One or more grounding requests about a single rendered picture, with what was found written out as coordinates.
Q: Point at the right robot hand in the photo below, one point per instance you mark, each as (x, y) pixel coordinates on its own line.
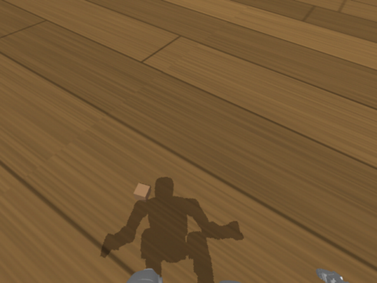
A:
(329, 277)

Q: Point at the cube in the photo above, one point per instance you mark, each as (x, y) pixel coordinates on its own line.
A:
(142, 192)

